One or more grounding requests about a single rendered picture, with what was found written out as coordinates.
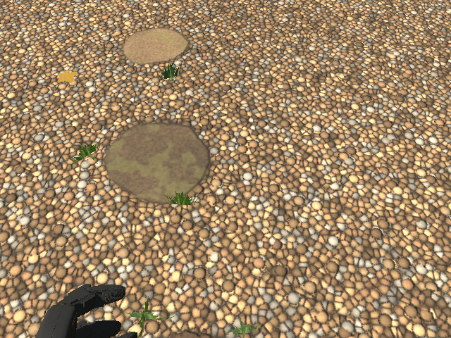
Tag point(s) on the left robot hand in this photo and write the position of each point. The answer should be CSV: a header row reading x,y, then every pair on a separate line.
x,y
61,319

